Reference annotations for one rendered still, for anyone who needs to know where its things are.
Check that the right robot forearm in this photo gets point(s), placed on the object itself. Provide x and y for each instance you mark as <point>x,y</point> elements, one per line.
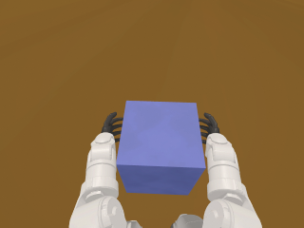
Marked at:
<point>223,172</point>

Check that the left robot forearm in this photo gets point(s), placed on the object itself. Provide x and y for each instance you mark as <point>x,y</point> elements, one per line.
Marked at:
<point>100,173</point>

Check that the carton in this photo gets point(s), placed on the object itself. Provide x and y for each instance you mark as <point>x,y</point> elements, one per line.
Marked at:
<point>160,149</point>

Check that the robot left upper arm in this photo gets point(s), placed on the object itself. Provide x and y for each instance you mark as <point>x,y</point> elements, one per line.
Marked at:
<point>105,212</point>

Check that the left robot hand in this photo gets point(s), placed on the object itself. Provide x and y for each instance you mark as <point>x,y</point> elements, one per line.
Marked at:
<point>109,127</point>

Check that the right robot hand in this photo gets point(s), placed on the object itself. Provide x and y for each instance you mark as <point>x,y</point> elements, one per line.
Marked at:
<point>211,128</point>

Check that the right robot thigh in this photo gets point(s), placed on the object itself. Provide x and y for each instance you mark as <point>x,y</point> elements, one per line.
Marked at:
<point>188,221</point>

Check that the robot right upper arm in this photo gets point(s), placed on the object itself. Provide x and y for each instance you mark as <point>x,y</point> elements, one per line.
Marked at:
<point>222,213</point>

